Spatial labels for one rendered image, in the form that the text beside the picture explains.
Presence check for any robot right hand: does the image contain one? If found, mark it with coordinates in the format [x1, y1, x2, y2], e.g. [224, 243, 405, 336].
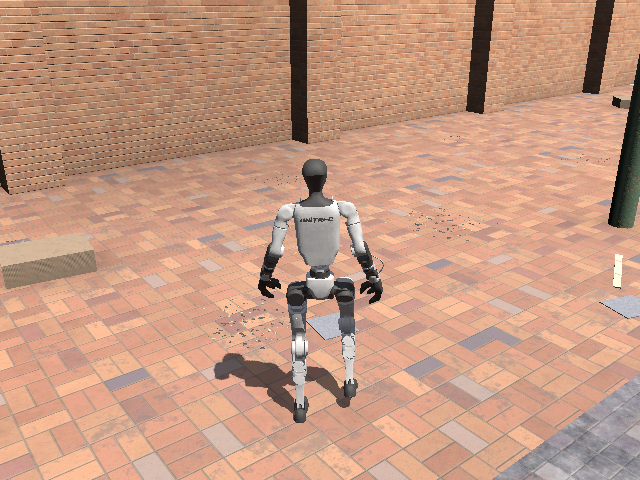
[360, 279, 383, 304]

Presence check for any robot head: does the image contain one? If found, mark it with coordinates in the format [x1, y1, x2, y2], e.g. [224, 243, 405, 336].
[299, 159, 334, 207]

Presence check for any right robot upper arm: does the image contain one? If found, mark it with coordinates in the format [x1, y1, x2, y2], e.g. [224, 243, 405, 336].
[337, 201, 367, 257]

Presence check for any left robot upper arm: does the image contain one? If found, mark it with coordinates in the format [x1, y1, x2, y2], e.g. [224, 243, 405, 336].
[268, 203, 296, 258]

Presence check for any robot left hand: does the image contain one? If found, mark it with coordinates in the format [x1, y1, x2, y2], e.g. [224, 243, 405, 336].
[258, 278, 281, 298]

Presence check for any right robot foot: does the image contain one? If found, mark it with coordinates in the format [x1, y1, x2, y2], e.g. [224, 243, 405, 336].
[343, 378, 358, 398]

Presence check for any robot right forearm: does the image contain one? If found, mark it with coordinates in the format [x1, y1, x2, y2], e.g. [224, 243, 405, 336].
[357, 241, 380, 284]

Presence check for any robot left forearm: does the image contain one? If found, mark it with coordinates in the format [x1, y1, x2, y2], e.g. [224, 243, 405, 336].
[260, 243, 279, 281]

